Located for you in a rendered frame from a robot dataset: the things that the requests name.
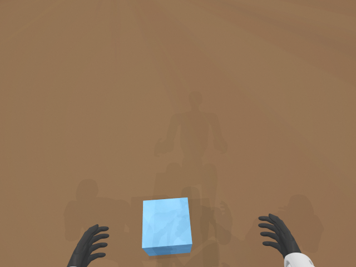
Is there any robot right hand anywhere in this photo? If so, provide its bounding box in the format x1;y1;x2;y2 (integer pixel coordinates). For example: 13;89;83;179
258;214;301;259

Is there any right robot forearm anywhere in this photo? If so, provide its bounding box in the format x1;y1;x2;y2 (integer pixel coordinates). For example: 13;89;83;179
284;253;315;267

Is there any carton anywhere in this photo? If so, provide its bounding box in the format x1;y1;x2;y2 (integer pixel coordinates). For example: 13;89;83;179
142;197;192;256

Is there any robot left hand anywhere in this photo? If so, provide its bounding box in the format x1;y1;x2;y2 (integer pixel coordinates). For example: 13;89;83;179
67;224;109;267

